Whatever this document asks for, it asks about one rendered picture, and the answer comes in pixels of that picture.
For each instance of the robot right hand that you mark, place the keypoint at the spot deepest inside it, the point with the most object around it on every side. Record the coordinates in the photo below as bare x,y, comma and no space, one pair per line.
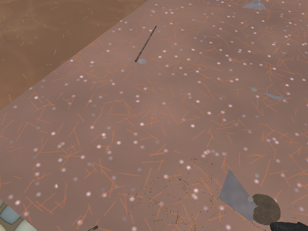
288,226

